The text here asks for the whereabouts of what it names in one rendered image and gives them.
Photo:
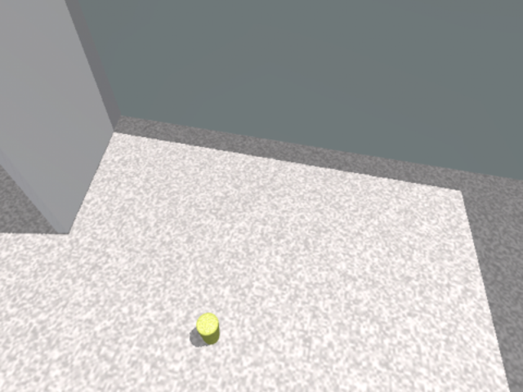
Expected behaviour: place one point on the cup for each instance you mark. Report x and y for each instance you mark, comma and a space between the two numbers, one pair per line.
208, 328

